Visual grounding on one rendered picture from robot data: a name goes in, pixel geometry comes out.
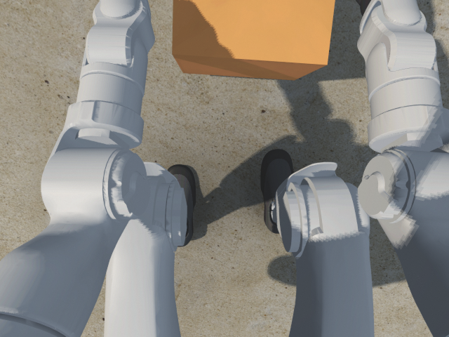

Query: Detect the right robot hand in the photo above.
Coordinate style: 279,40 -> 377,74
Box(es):
356,0 -> 371,16

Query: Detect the left robot upper arm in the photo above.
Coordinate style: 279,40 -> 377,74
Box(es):
0,147 -> 151,337

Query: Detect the carton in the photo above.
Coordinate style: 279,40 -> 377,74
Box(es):
172,0 -> 335,81

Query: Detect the left robot thigh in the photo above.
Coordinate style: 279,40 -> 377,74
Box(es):
104,176 -> 187,337

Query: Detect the robot right forearm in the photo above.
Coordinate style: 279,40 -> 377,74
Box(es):
357,0 -> 449,153

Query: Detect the robot left forearm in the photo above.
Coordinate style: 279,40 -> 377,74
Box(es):
41,0 -> 155,199

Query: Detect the right robot upper arm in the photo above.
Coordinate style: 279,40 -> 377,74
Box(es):
358,149 -> 449,337

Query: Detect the robot left foot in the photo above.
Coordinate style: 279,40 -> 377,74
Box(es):
167,164 -> 196,247

